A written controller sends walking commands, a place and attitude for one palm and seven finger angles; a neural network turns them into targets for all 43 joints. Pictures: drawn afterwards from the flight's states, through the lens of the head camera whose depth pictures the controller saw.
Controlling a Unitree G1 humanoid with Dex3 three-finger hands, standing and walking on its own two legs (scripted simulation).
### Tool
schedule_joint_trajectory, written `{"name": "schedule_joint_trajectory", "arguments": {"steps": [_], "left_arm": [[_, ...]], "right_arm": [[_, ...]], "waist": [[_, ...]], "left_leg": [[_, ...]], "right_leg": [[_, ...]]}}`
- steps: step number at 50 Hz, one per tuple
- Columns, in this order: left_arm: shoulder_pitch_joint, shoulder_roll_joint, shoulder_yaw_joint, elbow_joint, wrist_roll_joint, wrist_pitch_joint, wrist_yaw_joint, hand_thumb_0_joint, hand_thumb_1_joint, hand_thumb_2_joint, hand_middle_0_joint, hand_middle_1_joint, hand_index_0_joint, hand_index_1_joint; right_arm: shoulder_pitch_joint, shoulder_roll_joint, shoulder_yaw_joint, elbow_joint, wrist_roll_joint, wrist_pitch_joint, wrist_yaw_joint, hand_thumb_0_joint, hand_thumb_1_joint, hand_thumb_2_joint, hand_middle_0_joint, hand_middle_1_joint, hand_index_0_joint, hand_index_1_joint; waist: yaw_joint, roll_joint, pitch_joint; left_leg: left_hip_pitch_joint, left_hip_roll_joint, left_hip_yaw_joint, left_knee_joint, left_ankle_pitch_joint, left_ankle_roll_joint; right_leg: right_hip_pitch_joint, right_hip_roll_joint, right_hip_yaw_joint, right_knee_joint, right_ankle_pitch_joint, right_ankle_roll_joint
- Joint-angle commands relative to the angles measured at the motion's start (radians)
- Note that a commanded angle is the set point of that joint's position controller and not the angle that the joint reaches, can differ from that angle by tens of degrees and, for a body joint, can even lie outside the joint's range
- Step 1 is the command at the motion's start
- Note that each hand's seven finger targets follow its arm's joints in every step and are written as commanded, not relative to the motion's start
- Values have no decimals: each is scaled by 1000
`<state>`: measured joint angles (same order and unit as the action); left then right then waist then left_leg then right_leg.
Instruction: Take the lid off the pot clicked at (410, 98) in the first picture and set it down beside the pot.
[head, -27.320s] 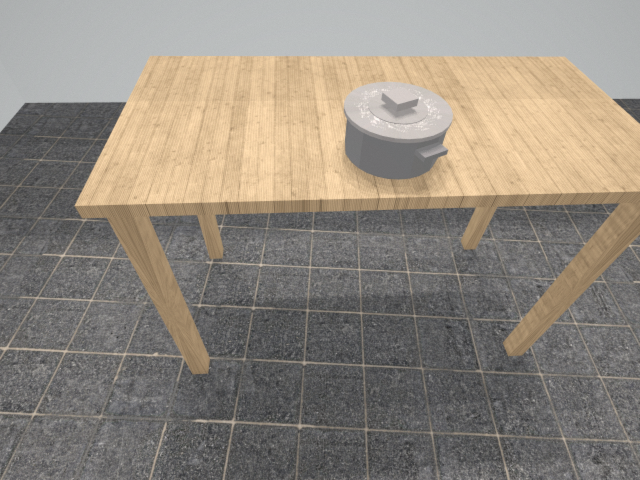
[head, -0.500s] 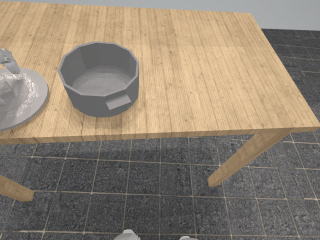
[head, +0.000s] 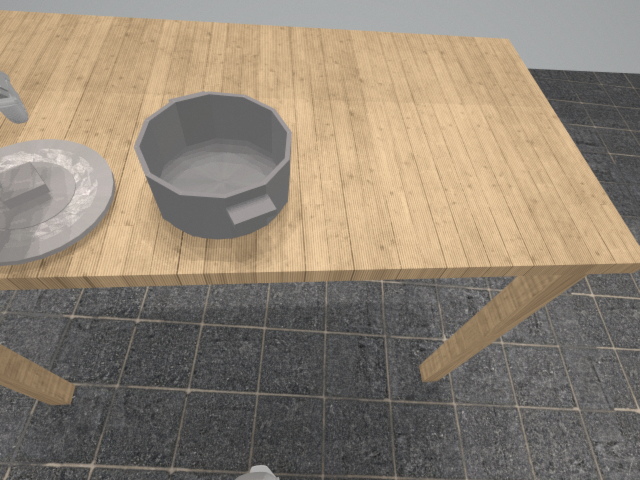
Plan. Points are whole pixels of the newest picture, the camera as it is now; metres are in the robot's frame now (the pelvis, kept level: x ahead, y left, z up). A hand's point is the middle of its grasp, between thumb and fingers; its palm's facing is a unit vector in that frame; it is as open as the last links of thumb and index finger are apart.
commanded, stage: raise the empty hand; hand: left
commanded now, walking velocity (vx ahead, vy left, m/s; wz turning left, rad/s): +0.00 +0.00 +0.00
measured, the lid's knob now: (20, 184) +0.46 +0.37 +0.07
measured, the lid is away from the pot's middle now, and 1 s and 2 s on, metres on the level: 0.24 0.24 0.24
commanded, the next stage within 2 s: draw the hand back to the body in 0.82 s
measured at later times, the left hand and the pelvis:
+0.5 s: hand out of the picture +0.45 +0.37 +0.21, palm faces -0.28 -0.14 -0.95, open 11.0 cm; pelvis +0.00 +0.01 +0.01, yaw +1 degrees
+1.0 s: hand out of the picture +0.45 +0.36 +0.24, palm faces -0.25 -0.12 -0.96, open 11.0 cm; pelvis -0.01 +0.00 +0.01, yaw +2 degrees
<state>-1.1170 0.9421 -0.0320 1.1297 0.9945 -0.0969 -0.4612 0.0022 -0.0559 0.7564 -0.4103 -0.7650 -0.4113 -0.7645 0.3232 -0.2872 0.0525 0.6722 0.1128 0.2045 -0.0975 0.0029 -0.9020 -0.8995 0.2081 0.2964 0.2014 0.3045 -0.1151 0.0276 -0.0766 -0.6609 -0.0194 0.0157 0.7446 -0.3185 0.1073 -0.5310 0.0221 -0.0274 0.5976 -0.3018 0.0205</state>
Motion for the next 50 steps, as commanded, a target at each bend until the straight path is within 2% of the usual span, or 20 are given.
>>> {"name": "schedule_joint_trajectory", "arguments": {"steps": [1,5,8,11,14,15,18,20,23,25,27,29,32,35,38,41,42,45,48,50], "left_arm": [[-496,298,67,-237,-1,6,38,0,-66,759,-397,-769,-397,-769],[-491,316,94,-250,-3,7,30,0,-66,759,-397,-769,-397,-769],[-463,311,86,-197,-6,23,23,0,-66,759,-397,-769,-397,-769],[-514,263,51,-261,4,30,21,0,-66,759,-397,-769,-397,-769],[-449,265,59,-193,-6,37,14,0,-66,759,-397,-769,-397,-769],[-513,287,61,-232,-3,44,14,0,-66,759,-397,-769,-397,-769],[-571,233,15,-240,-4,65,10,0,-66,759,-397,-769,-397,-769],[-626,246,24,-317,-4,57,10,0,-66,759,-397,-769,-397,-769],[-592,223,4,-216,-1,75,6,0,-66,759,-397,-769,-397,-769],[-591,265,32,-221,1,79,6,0,-66,759,-397,-769,-397,-769],[-592,241,8,-198,7,90,6,0,-66,759,-397,-769,-397,-769],[-639,176,-48,-235,0,94,-2,0,-66,759,-397,-769,-397,-769],[-675,211,-11,-293,10,103,0,0,-66,759,-397,-769,-397,-769],[-648,252,21,-257,12,109,-7,0,-66,759,-397,-769,-397,-769],[-625,136,-75,-173,2,139,-18,0,-66,759,-397,-769,-397,-769],[-622,103,-95,-174,4,148,-17,0,-66,759,-397,-769,-397,-769],[-625,158,-56,-188,12,147,-12,0,-66,759,-397,-769,-397,-769],[-689,203,-32,-252,23,137,-5,0,-66,759,-397,-769,-397,-769],[-679,217,-13,-280,19,132,-3,0,-66,759,-397,-769,-397,-769],[-623,207,1,-292,16,125,-2,0,-66,759,-397,-769,-397,-769]], "right_arm": [[90,-197,-71,-62,-6,-14,-12,0,-900,-900,200,300,200,300],[89,-192,-75,-69,-11,-13,-7,0,-900,-900,200,300,200,300],[80,-193,-72,-75,-6,-5,0,0,-900,-900,200,300,200,300],[74,-188,-80,-80,-12,-2,13,0,-900,-900,200,300,200,300],[73,-191,-74,-85,-6,-2,14,0,-900,-900,200,300,200,300],[65,-195,-74,-83,-9,2,17,0,-900,-900,200,300,200,300],[68,-193,-81,-81,-8,-4,20,0,-900,-900,200,300,200,300],[60,-191,-82,-83,-10,-11,18,0,-900,-900,200,300,200,300],[62,-193,-76,-70,-10,-18,15,0,-900,-900,200,300,200,300],[53,-195,-71,-77,-11,-21,15,0,-900,-900,200,300,200,300],[53,-192,-70,-75,-11,-23,16,0,-900,-900,200,300,200,300],[43,-193,-70,-75,-5,-27,19,0,-900,-900,200,300,200,300],[46,-189,-78,-77,-16,-37,24,0,-900,-900,200,300,200,300],[39,-190,-71,-78,-17,-38,25,0,-900,-900,200,300,200,300],[40,-192,-73,-65,-11,-37,29,0,-900,-900,200,300,200,300],[41,-194,-75,-61,-10,-37,36,0,-900,-900,200,300,200,300],[44,-197,-76,-61,-13,-37,35,0,-900,-900,200,300,200,300],[34,-194,-74,-71,-17,-40,30,0,-900,-900,200,300,200,300],[27,-187,-76,-81,-16,-43,30,0,-900,-900,200,300,200,300],[17,-180,-78,-91,-19,-41,34,0,-900,-900,200,300,200,300]], "waist": [[0,214,-407],[4,197,-450],[3,149,-385],[6,236,-402],[9,147,-347],[8,157,-376],[-5,144,-375],[1,203,-428],[-3,150,-358],[10,136,-367],[8,128,-357],[2,167,-328],[12,215,-397],[14,149,-404],[-3,102,-297],[-1,103,-278],[5,94,-304],[9,138,-371],[14,154,-389],[21,168,-399]], "left_leg": [[557,27,-122,-96,450,-67],[599,29,-122,-90,537,-75],[527,19,-106,-106,478,-63],[629,39,-145,-112,581,-94],[571,30,-128,-129,509,-77],[564,28,-126,-134,483,-73],[593,31,-148,-155,418,-68],[670,43,-175,-158,487,-87],[602,29,-160,-181,366,-76],[580,21,-142,-181,389,-70],[575,20,-142,-185,394,-70],[606,32,-160,-202,404,-84],[682,34,-184,-200,459,-95],[642,27,-158,-196,481,-85],[581,26,-152,-227,347,-74],[596,30,-163,-231,363,-79],[589,25,-151,-229,352,-73],[622,23,-153,-226,387,-75],[635,18,-152,-232,385,-73],[659,22,-157,-221,476,-85]], "right_leg": [[-109,67,-40,-62,112,-64],[-84,68,-37,-71,137,-56],[-54,64,-38,-80,147,-58],[-118,65,-49,-80,110,-63],[-78,65,-45,-95,111,-63],[-58,60,-36,-98,113,-59],[-77,57,-37,-113,85,-58],[-92,55,-35,-109,85,-59],[-81,54,-36,-125,64,-60],[-28,51,-28,-128,90,-62],[-25,51,-32,-131,95,-64],[-59,48,-40,-135,84,-68],[-63,50,-30,-139,85,-66],[-5,47,-26,-146,109,-62],[-34,44,-35,-158,73,-61],[-53,45,-37,-152,74,-64],[-26,45,-31,-154,81,-63],[2,42,-24,-154,93,-65],[15,42,-24,-159,92,-67],[13,43,-28,-150,105,-69]]}}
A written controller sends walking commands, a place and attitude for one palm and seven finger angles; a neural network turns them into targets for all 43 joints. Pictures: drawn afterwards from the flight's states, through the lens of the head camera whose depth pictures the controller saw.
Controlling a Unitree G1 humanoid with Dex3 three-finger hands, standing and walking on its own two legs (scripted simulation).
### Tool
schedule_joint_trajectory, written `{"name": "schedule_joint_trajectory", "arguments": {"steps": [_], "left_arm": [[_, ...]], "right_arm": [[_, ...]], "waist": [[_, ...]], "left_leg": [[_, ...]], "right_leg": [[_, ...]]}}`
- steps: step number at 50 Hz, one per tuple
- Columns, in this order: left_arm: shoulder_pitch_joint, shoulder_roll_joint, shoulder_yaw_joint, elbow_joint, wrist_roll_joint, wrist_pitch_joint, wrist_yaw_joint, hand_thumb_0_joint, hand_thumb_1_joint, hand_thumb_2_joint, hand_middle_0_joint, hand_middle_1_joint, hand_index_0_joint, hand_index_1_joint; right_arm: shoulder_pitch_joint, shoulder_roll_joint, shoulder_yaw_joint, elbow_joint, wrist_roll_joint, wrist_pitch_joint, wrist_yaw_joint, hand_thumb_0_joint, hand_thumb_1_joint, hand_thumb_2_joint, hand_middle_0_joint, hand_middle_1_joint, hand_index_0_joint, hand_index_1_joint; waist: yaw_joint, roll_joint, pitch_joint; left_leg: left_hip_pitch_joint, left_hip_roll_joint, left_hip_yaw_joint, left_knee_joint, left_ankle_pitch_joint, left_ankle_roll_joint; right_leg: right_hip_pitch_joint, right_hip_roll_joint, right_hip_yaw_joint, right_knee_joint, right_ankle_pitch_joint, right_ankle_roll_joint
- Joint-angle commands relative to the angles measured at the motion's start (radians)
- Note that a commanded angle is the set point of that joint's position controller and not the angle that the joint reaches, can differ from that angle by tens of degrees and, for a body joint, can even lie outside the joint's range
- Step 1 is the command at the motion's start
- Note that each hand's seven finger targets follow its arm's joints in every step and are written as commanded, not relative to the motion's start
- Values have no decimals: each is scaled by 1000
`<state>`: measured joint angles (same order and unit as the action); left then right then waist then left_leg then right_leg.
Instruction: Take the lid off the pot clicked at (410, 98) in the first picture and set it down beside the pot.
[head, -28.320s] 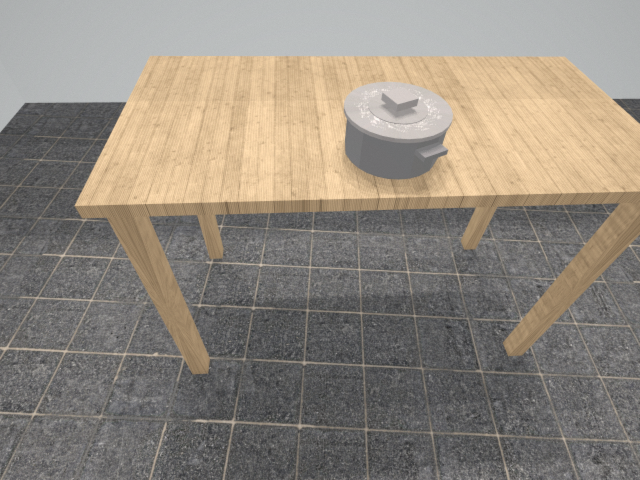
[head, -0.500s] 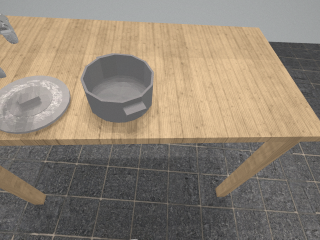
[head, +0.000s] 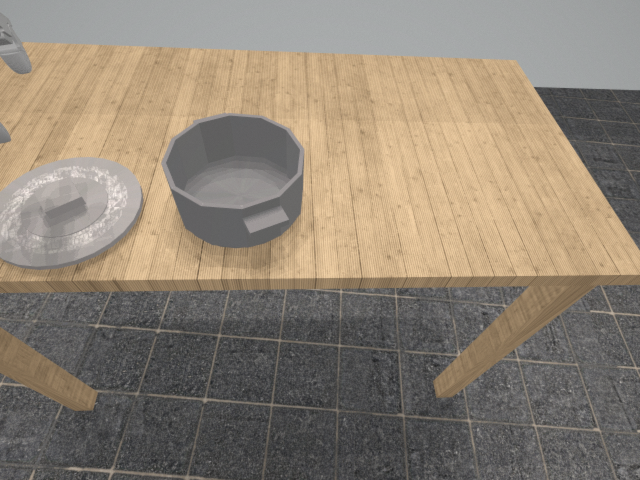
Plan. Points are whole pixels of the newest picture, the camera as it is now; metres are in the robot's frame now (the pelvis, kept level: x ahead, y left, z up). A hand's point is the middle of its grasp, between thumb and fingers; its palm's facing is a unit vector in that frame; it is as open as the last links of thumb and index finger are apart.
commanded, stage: draw the hand back to the body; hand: left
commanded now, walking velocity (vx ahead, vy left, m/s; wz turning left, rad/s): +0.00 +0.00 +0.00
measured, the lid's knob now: (59, 197) +0.48 +0.35 +0.05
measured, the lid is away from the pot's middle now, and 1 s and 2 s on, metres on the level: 0.24 0.24 0.24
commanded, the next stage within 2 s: none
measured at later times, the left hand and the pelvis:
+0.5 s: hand (14, 117) +0.42 +0.29 +0.23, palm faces +0.14 -0.57 -0.81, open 11.0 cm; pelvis +0.00 -0.03 +0.01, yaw +0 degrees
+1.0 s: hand (44, 124) +0.37 +0.23 +0.26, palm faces +0.55 -0.80 -0.22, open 9.6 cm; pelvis +0.04 -0.09 +0.02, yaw -1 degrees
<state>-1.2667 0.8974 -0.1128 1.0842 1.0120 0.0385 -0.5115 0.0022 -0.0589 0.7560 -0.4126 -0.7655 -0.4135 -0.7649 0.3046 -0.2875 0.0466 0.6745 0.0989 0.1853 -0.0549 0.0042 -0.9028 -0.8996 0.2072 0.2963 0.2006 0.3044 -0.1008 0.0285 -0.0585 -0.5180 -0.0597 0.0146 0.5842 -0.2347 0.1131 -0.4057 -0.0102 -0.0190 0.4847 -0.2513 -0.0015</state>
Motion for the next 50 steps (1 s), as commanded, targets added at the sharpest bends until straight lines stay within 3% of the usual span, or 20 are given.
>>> {"name": "schedule_joint_trajectory", "arguments": {"steps": [1,8,11,14,15,18,20,21,22,23,24,27,29,31,33,37,41,43,46,50], "left_arm": [[-430,259,96,-230,-5,-11,47,0,-66,759,-397,-769,-397,-769],[-266,279,132,-345,-38,-1,46,0,-66,759,-397,-769,-397,-769],[-250,332,197,-531,-53,-7,50,0,-66,759,-397,-769,-397,-769],[-96,373,268,-557,-85,-7,48,0,-66,759,-397,-769,-397,-769],[-28,388,298,-526,-91,-3,48,0,-66,759,-397,-769,-397,-769],[-32,286,206,-531,-115,21,33,0,-66,759,-397,-769,-397,-769],[-37,289,208,-594,-117,32,36,0,-66,759,-397,-769,-397,-769],[-126,83,424,-675,-741,-72,224,0,-66,759,-397,-769,-397,-769],[-16,61,375,-670,-792,-105,319,0,-66,759,-397,-769,-397,-769],[65,15,372,-684,-809,-112,372,0,-66,759,-397,-769,-397,-769],[112,2,409,-717,-905,-126,408,0,-66,759,-397,-769,-397,-769],[123,79,522,-742,-994,-139,510,0,-42,763,-392,-757,-392,-757],[136,121,584,-781,-1017,-154,551,0,6,770,-382,-734,-382,-734],[176,44,550,-790,-1035,-161,572,0,55,777,-372,-710,-372,-710],[188,24,551,-936,-1048,-183,585,0,103,784,-362,-687,-362,-687],[407,58,660,-980,-1066,-177,610,0,199,798,-343,-640,-343,-640],[577,-10,656,-939,-1091,-151,601,0,296,812,-323,-593,-323,-593],[602,-33,638,-970,-1100,-142,593,0,344,819,-313,-570,-313,-570],[595,-41,633,-1085,-1103,-152,596,0,417,830,-298,-534,-298,-534],[657,7,710,-1165,-1108,-158,609,0,514,844,-279,-487,-279,-487]], "right_arm": [[37,-179,-73,-95,-8,-18,-7,0,-900,-900,200,300,200,300],[-15,-171,-69,-146,0,10,4,0,-900,-900,200,300,200,300],[-50,-167,-73,-176,0,10,9,0,-900,-900,200,300,200,300],[-70,-170,-69,-189,0,8,11,0,-900,-900,200,300,200,300],[-74,-162,-63,-189,-3,9,11,0,-900,-900,200,300,200,300],[-116,-157,-57,-193,5,22,11,0,-900,-900,200,300,200,300],[-128,-156,-60,-201,6,22,11,0,-900,-900,200,300,200,300],[12,-103,-62,-270,8,-54,8,0,-900,-900,200,300,200,300],[-52,-131,-38,-251,1,-82,-6,0,-900,-900,200,300,200,300],[-74,-124,-36,-250,-3,-95,-16,0,-900,-900,200,300,200,300],[-94,-138,-37,-256,-5,-113,-24,0,-900,-900,200,300,200,300],[-95,-148,-28,-203,-19,-139,-37,0,-900,-900,200,300,200,300],[-106,-152,-26,-175,-32,-156,-41,0,-900,-900,200,300,200,300],[-121,-135,-23,-166,-33,-178,-39,0,-900,-900,200,300,200,300],[-144,-125,-22,-175,-37,-210,-30,0,-900,-900,200,300,200,300],[-143,-131,-37,-160,-48,-230,-17,0,-900,-900,200,300,200,300],[-155,-135,-54,-145,-46,-221,-12,0,-900,-900,200,300,200,300],[-169,-135,-57,-144,-40,-219,-13,0,-900,-900,200,300,200,300],[-202,-123,-55,-147,-38,-231,-13,0,-900,-900,200,300,200,300],[-219,-120,-55,-139,-47,-241,-17,0,-900,-900,200,300,200,300]], "waist": [[11,145,-402],[27,91,-354],[41,163,-441],[55,162,-414],[66,108,-399],[48,71,-273],[51,96,-289],[26,104,-223],[47,103,-227],[53,100,-221],[55,57,-230],[70,-2,-209],[80,62,-196],[79,157,-160],[89,286,-203],[116,169,-256],[119,-30,-211],[118,-47,-192],[121,71,-197],[132,23,-202]], "left_leg": [[497,58,-143,-59,382,-83],[422,52,-100,-73,358,-52],[520,57,-124,-59,497,-58],[506,57,-116,-60,524,-58],[470,54,-105,-60,501,-51],[387,49,-86,-95,325,-43],[412,51,-90,-97,315,-40],[576,125,-129,-148,131,-83],[626,148,-201,-197,45,-91],[628,152,-214,-220,24,-96],[615,148,-195,-227,-24,-83],[501,117,-112,-221,31,-70],[490,112,-82,-223,65,-77],[485,107,-72,-238,71,-87],[547,105,-74,-234,158,-98],[535,96,-28,-192,381,-86],[465,83,20,-178,400,-63],[459,75,30,-179,363,-57],[504,67,32,-172,377,-53],[504,62,29,-164,389,-54]], "right_leg": [[-101,75,-37,-41,58,-46],[-15,68,-33,-47,93,-43],[0,66,-31,-43,125,-46],[34,64,-33,-53,146,-48],[67,64,-32,-44,153,-42],[47,59,-43,-63,106,-40],[54,56,-36,-67,95,-44],[-40,41,-38,-98,34,-66],[-22,47,-21,-104,-13,-67],[-6,48,-16,-109,-16,-70],[27,45,-2,-124,-4,-66],[163,41,12,-152,93,-57],[195,38,13,-165,110,-56],[205,38,10,-175,113,-56],[231,40,9,-177,156,-61],[343,39,11,-160,335,-51],[398,25,18,-146,482,-26],[395,17,25,-148,498,-18],[382,11,35,-154,510,-15],[409,2,39,-144,594,0]]}}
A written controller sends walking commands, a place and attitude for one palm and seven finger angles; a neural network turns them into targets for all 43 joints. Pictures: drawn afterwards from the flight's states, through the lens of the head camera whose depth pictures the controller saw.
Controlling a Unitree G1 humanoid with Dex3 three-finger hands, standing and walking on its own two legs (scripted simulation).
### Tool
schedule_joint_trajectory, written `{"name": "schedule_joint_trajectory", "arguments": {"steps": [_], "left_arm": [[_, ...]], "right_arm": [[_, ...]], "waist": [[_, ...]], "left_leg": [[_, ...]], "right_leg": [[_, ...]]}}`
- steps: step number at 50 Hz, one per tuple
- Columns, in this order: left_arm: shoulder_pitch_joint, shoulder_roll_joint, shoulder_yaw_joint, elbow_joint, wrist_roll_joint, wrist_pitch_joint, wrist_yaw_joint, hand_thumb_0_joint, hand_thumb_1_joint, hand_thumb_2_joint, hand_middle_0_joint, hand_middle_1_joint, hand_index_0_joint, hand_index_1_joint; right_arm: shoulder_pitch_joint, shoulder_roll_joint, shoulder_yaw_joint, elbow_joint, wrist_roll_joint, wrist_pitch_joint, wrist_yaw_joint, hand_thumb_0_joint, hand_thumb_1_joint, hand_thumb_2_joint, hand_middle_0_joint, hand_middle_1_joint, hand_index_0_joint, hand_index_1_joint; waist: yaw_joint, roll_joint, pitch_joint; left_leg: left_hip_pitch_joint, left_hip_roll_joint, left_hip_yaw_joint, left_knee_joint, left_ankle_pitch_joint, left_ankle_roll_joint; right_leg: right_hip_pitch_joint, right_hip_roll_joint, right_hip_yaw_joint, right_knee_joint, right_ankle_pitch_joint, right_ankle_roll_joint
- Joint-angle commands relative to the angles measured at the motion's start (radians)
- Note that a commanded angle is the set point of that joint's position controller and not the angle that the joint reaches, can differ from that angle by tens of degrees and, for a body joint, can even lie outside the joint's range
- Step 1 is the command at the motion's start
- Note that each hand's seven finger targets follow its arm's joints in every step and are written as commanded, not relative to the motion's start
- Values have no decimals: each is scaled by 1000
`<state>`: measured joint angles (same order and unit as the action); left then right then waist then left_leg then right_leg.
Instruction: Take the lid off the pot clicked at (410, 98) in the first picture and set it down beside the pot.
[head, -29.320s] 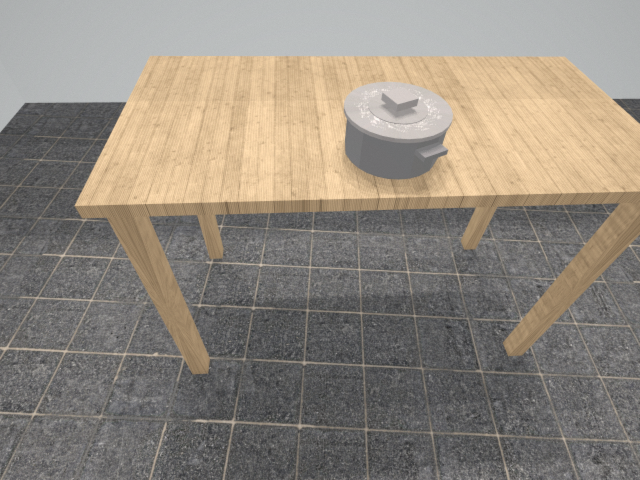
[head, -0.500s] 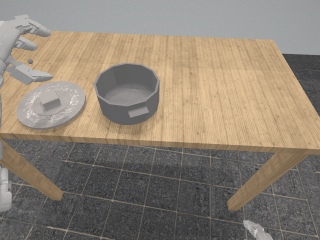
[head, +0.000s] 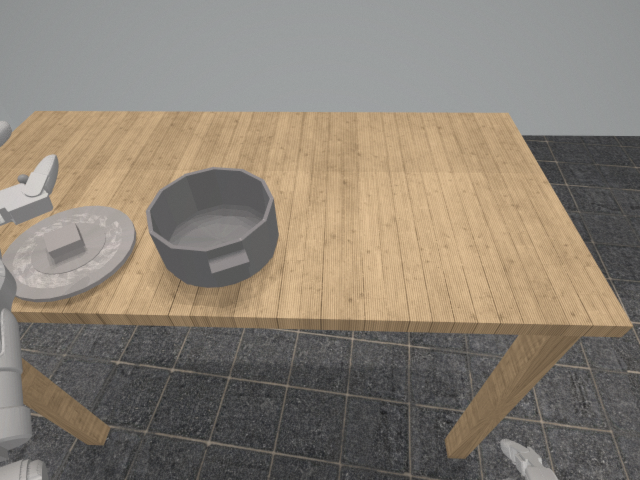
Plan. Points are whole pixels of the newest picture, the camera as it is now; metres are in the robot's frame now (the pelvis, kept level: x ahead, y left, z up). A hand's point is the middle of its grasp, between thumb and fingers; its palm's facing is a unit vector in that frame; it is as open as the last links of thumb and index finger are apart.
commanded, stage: draw the hand back to the body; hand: left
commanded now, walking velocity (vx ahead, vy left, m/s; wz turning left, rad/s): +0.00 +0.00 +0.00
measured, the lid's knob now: (64, 240) +0.43 +0.45 +0.04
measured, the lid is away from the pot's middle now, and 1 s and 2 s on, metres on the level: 0.24 0.24 0.24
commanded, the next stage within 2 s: step back with the hand held close in 1.18 s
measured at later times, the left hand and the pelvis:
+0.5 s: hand (8, 251) +0.24 +0.29 +0.23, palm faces +0.55 -0.81 -0.21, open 7.6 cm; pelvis -0.02 +0.00 +0.00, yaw +1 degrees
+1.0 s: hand out of the picture +0.17 +0.27 +0.22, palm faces +0.44 -0.84 -0.30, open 7.4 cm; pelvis -0.03 +0.02 +0.00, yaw +0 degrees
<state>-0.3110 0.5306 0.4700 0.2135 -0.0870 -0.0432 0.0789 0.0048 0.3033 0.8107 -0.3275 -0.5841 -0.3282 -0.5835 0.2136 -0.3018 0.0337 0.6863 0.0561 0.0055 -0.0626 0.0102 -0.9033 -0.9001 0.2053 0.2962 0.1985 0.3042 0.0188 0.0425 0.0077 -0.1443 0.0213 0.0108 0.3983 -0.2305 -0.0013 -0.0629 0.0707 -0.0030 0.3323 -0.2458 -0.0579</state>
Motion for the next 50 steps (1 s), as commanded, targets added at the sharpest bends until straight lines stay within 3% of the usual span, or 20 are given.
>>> {"name": "schedule_joint_trajectory", "arguments": {"steps": [1,2,4,8,10,13,16,19,21,24,27,29,32,33,35,37,38,42,48,50], "left_arm": [[-265,352,120,-273,-11,-74,19,0,538,847,-274,-476,-274,-476],[-221,322,105,-232,-14,-64,16,0,562,851,-269,-464,-269,-464],[-207,295,88,-281,-20,-72,10,0,610,858,-259,-441,-259,-441],[-138,280,99,-392,-28,-80,9,0,707,872,-239,-394,-239,-394],[-155,259,79,-405,-31,-86,12,0,755,879,-230,-370,-230,-370],[-86,272,119,-410,-35,-85,19,0,828,889,-215,-335,-215,-335],[-27,218,89,-443,-42,-92,13,0,900,900,-200,-300,-200,-300],[-44,157,30,-569,-45,-111,8,0,900,900,-200,-300,-200,-300],[20,153,41,-516,-46,-105,18,0,900,900,-200,-300,-200,-300],[70,188,95,-570,-48,-117,22,0,900,900,-200,-300,-200,-300],[136,124,52,-627,-50,-127,13,0,900,900,-200,-300,-200,-300],[188,86,19,-630,-51,-126,6,0,900,900,-200,-300,-200,-300],[219,104,40,-705,-48,-130,9,0,900,900,-200,-300,-200,-300],[259,114,59,-709,-49,-131,9,0,900,900,-200,-300,-200,-300],[290,114,65,-770,-49,-143,9,0,900,900,-200,-300,-200,-300],[358,88,54,-779,-51,-140,5,0,900,900,-200,-300,-200,-300],[366,78,41,-811,-47,-142,2,0,900,900,-200,-300,-200,-300],[440,30,-4,-826,-44,-133,-3,0,900,900,-200,-300,-200,-300],[546,29,1,-953,-38,-142,-5,0,900,900,-200,-300,-200,-300],[581,22,-10,-992,-34,-146,0,0,900,900,-200,-300,-200,-300]], "right_arm": [[-130,-101,-42,-147,-5,-62,-11,0,-900,-900,200,300,200,300],[-130,-99,-44,-141,-5,-60,-13,0,-900,-900,200,300,200,300],[-141,-94,-45,-144,-5,-65,-11,0,-900,-900,200,300,200,300],[-167,-79,-39,-157,-7,-74,-8,0,-900,-900,200,300,200,300],[-172,-78,-39,-151,-10,-80,-8,0,-900,-900,200,300,200,300],[-174,-72,-40,-148,-15,-85,-15,0,-900,-900,200,300,200,300],[-188,-64,-38,-151,-17,-89,-13,0,-900,-900,200,300,200,300],[-211,-53,-37,-163,-16,-108,-9,0,-900,-900,200,300,200,300],[-203,-54,-36,-150,-21,-113,-15,0,-900,-900,200,300,200,300],[-207,-53,-40,-147,-26,-117,-16,0,-900,-900,200,300,200,300],[-219,-41,-37,-153,-32,-126,-15,0,-900,-900,200,300,200,300],[-220,-40,-36,-157,-32,-128,-11,0,-900,-900,200,300,200,300],[-220,-39,-36,-157,-38,-136,-14,0,-900,-900,200,300,200,300],[-218,-37,-37,-158,-42,-136,-14,0,-900,-900,200,300,200,300],[-222,-35,-38,-161,-44,-139,-10,0,-900,-900,200,300,200,300],[-219,-32,-38,-161,-47,-141,-9,0,-900,-900,200,300,200,300],[-222,-30,-38,-162,-47,-142,-6,0,-900,-900,200,300,200,300],[-221,-29,-37,-165,-48,-145,-3,0,-900,-900,200,300,200,300],[-225,-21,-37,-181,-55,-149,1,0,-900,-900,200,300,200,300],[-225,-20,-36,-185,-55,-157,3,0,-900,-900,200,300,200,300]], "waist": [[14,-8,-250],[12,-33,-208],[9,-8,-198],[24,47,-226],[11,22,-185],[23,-10,-173],[23,-5,-155],[14,71,-157],[19,37,-116],[28,-5,-118],[35,38,-125],[28,3,-94],[38,47,-104],[45,25,-107],[44,36,-117],[46,8,-106],[45,38,-110],[38,25,-48],[46,26,-51],[43,60,-48]], "left_leg": [[122,-20,35,16,372,60],[110,-19,40,14,345,61],[117,-21,41,14,312,61],[135,-23,37,10,324,58],[135,-22,35,4,282,59],[132,-21,31,-4,260,62],[136,-23,32,-11,252,61],[178,-22,34,-15,242,61],[167,-20,27,-27,213,60],[161,-20,24,-33,211,62],[177,-17,21,-46,223,57],[175,-15,17,-50,212,58],[183,-13,10,-57,216,56],[174,-13,8,-59,216,55],[178,-11,4,-60,213,52],[170,-9,1,-61,230,51],[174,-9,2,-61,235,49],[159,-2,-6,-73,193,45],[147,-1,-20,-76,171,40],[146,0,-25,-74,153,38]], "right_leg": [[64,-77,20,8,573,56],[40,-76,21,1,554,60],[32,-78,25,-11,519,60],[58,-83,33,-5,547,62],[15,-75,29,-28,455,58],[21,-75,34,-40,428,61],[17,-73,29,-47,395,54],[-15,-68,28,-68,327,45],[-33,-61,22,-81,272,43],[-15,-61,20,-87,264,42],[-6,-61,18,-85,260,37],[-26,-57,9,-93,236,37],[-15,-56,12,-93,233,32],[-4,-56,10,-91,232,33],[1,-57,9,-92,222,30],[7,-56,6,-88,241,30],[8,-57,8,-87,247,29],[-31,-52,0,-100,186,28],[-20,-53,-1,-100,156,24],[-33,-53,1,-103,138,22]]}}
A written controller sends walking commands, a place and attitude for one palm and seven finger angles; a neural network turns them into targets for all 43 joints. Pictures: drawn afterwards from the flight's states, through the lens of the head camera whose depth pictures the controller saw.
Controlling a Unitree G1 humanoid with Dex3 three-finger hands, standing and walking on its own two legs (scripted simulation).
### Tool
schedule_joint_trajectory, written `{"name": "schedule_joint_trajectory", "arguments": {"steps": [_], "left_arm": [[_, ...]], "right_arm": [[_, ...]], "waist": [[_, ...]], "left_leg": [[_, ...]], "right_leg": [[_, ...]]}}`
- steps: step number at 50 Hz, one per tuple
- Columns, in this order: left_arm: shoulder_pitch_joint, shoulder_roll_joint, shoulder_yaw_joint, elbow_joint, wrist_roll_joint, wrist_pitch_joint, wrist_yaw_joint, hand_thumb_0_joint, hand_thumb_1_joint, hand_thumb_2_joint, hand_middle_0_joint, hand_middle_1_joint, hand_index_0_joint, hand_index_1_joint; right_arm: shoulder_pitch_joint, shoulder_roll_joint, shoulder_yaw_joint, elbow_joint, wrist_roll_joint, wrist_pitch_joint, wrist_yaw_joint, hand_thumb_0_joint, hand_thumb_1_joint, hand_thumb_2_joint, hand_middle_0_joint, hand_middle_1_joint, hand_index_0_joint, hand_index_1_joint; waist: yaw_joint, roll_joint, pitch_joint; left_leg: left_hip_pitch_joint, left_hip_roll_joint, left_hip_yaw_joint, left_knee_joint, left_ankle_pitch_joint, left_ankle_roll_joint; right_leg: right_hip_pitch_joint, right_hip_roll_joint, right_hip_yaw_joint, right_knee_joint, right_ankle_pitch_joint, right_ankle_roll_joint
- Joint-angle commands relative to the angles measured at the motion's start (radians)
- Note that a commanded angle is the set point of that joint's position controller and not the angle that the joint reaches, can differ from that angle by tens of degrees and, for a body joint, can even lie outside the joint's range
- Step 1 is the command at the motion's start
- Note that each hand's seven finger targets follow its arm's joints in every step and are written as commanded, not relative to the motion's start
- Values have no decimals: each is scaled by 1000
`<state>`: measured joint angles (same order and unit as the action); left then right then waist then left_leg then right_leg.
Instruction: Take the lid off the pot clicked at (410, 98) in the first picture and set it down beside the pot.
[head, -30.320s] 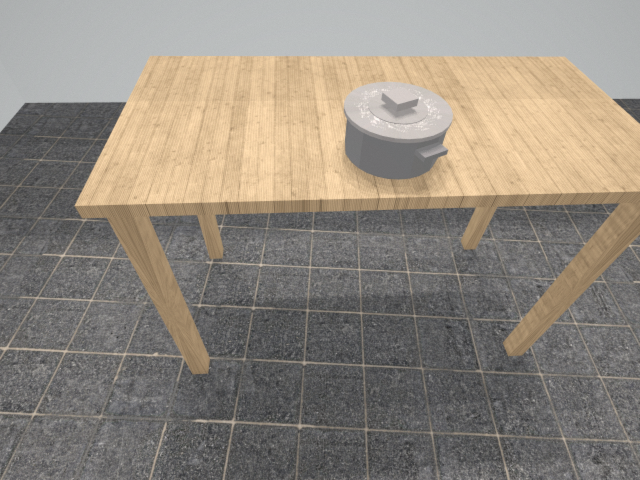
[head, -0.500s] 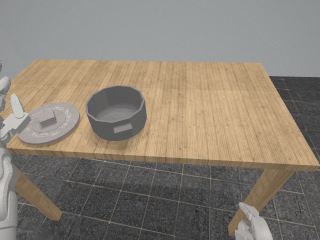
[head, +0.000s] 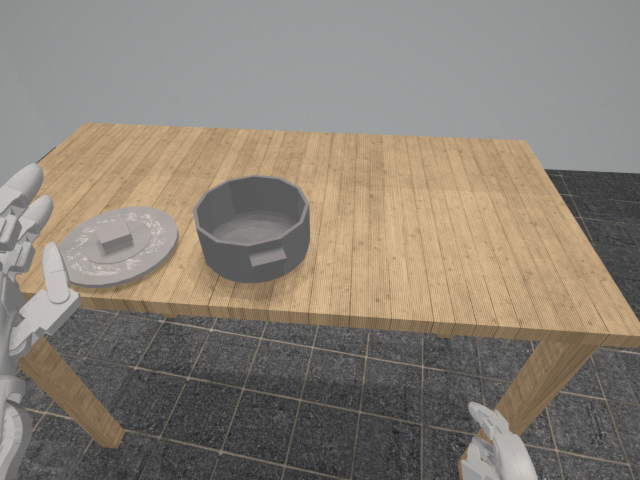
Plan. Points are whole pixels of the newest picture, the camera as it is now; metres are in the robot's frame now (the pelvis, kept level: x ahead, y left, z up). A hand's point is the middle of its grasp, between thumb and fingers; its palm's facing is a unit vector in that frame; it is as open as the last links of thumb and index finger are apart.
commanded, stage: draw the hand back to the body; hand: left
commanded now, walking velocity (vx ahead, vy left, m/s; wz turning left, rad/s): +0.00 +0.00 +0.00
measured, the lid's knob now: (114, 234) +0.46 +0.42 +0.03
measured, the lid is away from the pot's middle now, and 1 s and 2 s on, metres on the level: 0.24 0.24 0.24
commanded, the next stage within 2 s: step back with the hand held close in 0.18 s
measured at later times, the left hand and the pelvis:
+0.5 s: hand (49, 304) +0.18 +0.26 +0.22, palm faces +0.42 -0.82 -0.38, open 7.4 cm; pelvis -0.01 +0.02 +0.00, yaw +0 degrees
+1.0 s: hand out of the picture +0.12 +0.27 +0.21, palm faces +0.40 -0.82 -0.41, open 7.4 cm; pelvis -0.07 +0.04 -0.02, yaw +0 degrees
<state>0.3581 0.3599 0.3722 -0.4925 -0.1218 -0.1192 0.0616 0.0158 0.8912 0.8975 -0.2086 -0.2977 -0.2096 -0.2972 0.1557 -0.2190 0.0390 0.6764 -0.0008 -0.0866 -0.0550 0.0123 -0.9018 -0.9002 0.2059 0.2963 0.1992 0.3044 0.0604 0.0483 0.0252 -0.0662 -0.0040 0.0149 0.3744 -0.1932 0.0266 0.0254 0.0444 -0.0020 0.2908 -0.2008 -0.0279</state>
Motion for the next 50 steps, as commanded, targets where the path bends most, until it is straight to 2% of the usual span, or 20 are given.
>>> {"name": "schedule_joint_trajectory", "arguments": {"steps": [1,7,10,13,14,15,16,18,21,24,28,31,34,36,38,41,43,45,48,50], "left_arm": [[-53,180,84,-284,1,-67,17,0,900,900,-200,-300,-200,-300],[-113,166,73,-238,8,-54,29,0,900,900,-200,-300,-200,-300],[-62,158,67,-245,9,-54,26,0,900,900,-200,-300,-200,-300],[-74,181,76,-338,17,-62,31,0,900,900,-200,-300,-200,-300],[-73,196,93,-329,15,-60,37,0,900,900,-200,-300,-200,-300],[-226,377,266,-418,28,-116,52,0,900,900,-200,-300,-200,-300],[-115,266,197,-297,27,-124,48,0,900,900,-200,-300,-200,-300],[-28,193,128,-253,39,-112,37,0,900,900,-200,-300,-200,-300],[5,177,102,-243,42,-119,29,0,900,900,-200,-300,-200,-300],[62,209,134,-294,38,-127,31,0,900,900,-200,-300,-200,-300],[151,250,187,-409,36,-137,34,0,900,900,-200,-300,-200,-300],[206,272,220,-489,36,-144,42,0,900,900,-200,-300,-200,-300],[225,290,251,-529,34,-150,54,0,900,900,-200,-300,-200,-300],[225,272,256,-496,35,-147,60,0,900,900,-200,-300,-200,-300],[195,264,263,-450,37,-148,67,0,900,900,-200,-300,-200,-300],[152,249,240,-366,33,-145,68,0,900,900,-200,-300,-200,-300],[104,241,214,-320,32,-149,69,0,900,900,-200,-300,-200,-300],[107,234,197,-331,35,-156,70,0,900,900,-200,-300,-200,-300],[120,244,189,-379,38,-169,74,0,900,900,-200,-300,-200,-300],[129,251,186,-417,42,-175,80,0,900,900,-200,-300,-200,-300]], "right_arm": [[-162,-99,-41,-177,-1,-67,-6,0,-900,-900,200,300,200,300],[-156,-98,-36,-161,2,-61,-18,0,-900,-900,200,300,200,300],[-159,-98,-37,-169,-1,-65,-16,0,-900,-900,200,300,200,300],[-159,-100,-39,-174,-7,-76,-14,0,-900,-900,200,300,200,300],[-155,-99,-35,-170,-6,-76,-14,0,-900,-900,200,300,200,300],[-161,-140,-42,-222,9,-52,-11,0,-900,-900,200,300,200,300],[-132,-116,-45,-199,2,-40,-13,0,-900,-900,200,300,200,300],[-108,-118,-55,-208,7,-20,1,0,-900,-900,200,300,200,300],[-89,-131,-70,-224,17,-2,6,0,-900,-900,200,300,200,300],[-77,-133,-75,-254,21,12,3,0,-900,-900,200,300,200,300],[-65,-135,-88,-297,26,31,-1,0,-900,-900,200,300,200,300],[-57,-139,-91,-320,25,30,0,0,-900,-900,200,300,200,300],[-41,-143,-95,-323,18,10,-2,0,-900,-900,200,300,200,300],[-24,-140,-99,-313,12,0,-2,0,-900,-900,200,300,200,300],[-16,-140,-101,-302,17,-12,-2,0,-900,-900,200,300,200,300],[-9,-139,-102,-289,25,-12,-7,0,-900,-900,200,300,200,300],[2,-135,-103,-269,24,-8,-5,0,-900,-900,200,300,200,300],[7,-132,-117,-256,30,-1,-5,0,-900,-900,200,300,200,300],[-11,-128,-111,-268,31,2,-7,0,-900,-900,200,300,200,300],[-26,-123,-102,-276,29,1,-11,0,-900,-900,200,300,200,300]], "waist": [[3,41,-61],[-7,31,21],[0,34,-3],[8,62,-84],[6,52,-81],[-17,29,10],[-26,-57,20],[-41,-109,10],[-52,-42,-41],[-47,11,-106],[-38,7,-184],[-31,73,-219],[-33,168,-216],[-37,168,-181],[-46,135,-128],[-67,-15,-82],[-86,-99,-83],[-89,-163,-156],[-91,-116,-115],[-89,-64,-82]], "left_leg": [[66,26,-29,-52,114,9],[34,27,-46,-72,22,6],[38,27,-50,-74,8,8],[61,28,-53,-61,59,5],[60,27,-55,-60,59,4],[-53,35,-77,-21,-51,36],[-58,24,-87,21,-46,37],[-32,27,-85,85,6,35],[-36,53,-87,82,71,33],[-48,78,-97,35,165,38],[-84,116,-125,23,326,45],[-131,150,-156,-6,350,51],[-189,199,-195,-62,267,67],[-266,224,-200,-81,155,80],[-349,219,-196,-73,5,82],[-342,151,-172,27,-114,49],[-235,103,-149,130,-60,23],[-136,82,-116,219,19,10],[-103,60,-114,283,-114,7],[-134,72,-139,235,-151,9]], "right_leg": [[-120,-27,-3,-61,91,-8],[-160,-24,-3,-77,8,-12],[-149,-26,-1,-73,-1,-12],[-108,-28,4,-57,48,-14],[-106,-24,4,-56,47,-15],[-212,-69,131,-85,59,-7],[-246,-101,142,-100,41,-12],[-300,-136,166,-111,51,-17],[-289,-147,133,-49,140,-14],[-234,-117,79,38,218,4],[-174,-86,45,139,272,24],[-154,-61,25,220,186,34],[-177,-41,15,326,-26,40],[-178,-42,17,381,-119,37],[-155,-48,22,347,-106,33],[-215,-92,81,180,35,7],[-327,-167,159,86,113,-28],[-349,-200,166,74,172,-40],[-489,-230,166,26,-18,-55],[-513,-203,139,39,-98,-51]]}}
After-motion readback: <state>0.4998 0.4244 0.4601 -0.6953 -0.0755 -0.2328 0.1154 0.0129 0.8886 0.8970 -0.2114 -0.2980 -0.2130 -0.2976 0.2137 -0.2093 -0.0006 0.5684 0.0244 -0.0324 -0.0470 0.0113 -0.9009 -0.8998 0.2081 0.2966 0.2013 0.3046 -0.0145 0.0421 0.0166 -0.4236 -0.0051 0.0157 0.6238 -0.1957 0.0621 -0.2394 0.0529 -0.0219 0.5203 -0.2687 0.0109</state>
